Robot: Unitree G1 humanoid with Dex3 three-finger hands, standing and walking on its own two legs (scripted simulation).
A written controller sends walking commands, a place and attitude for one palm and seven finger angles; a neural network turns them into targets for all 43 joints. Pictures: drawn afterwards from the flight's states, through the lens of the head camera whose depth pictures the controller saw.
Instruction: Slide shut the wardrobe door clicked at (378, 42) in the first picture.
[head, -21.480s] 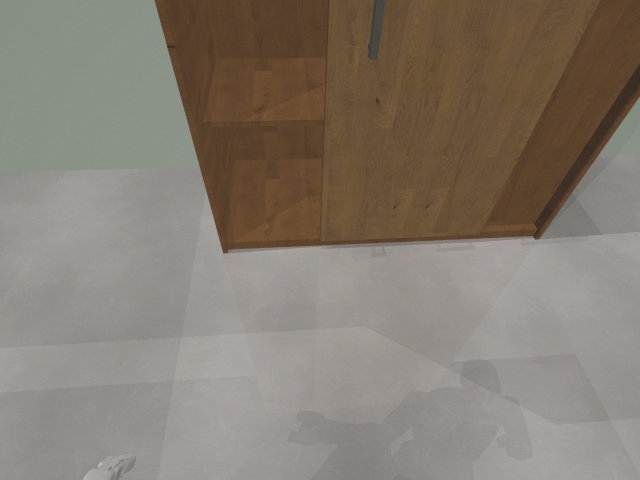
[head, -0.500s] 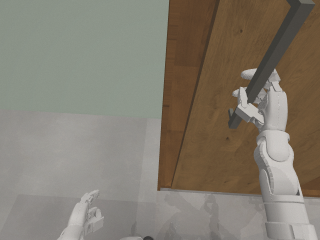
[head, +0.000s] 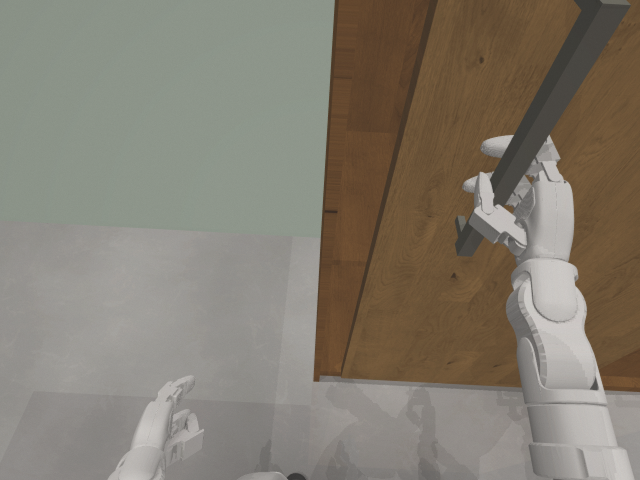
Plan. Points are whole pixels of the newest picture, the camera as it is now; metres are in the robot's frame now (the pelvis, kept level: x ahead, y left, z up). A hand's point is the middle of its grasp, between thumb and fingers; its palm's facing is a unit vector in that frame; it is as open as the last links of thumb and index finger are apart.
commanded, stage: step sideways, sliding the door along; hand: right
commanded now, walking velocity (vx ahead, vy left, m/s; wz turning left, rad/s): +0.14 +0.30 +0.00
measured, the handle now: (509, 151) +0.42 -0.18 +0.20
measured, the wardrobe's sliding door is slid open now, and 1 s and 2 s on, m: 0.06 0.06 0.06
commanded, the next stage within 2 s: stop walking and hold the door there in 0.04 s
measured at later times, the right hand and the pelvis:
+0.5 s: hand (485, 210) +0.37 -0.16 +0.16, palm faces +0.08 +0.99 -0.13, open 6.0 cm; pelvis +0.01 -0.03 +0.01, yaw +1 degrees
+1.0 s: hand (489, 212) +0.36 -0.16 +0.16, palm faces -0.08 +0.99 -0.08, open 6.1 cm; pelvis +0.02 -0.10 +0.01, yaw +2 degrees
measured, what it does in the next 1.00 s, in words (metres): shifts its weight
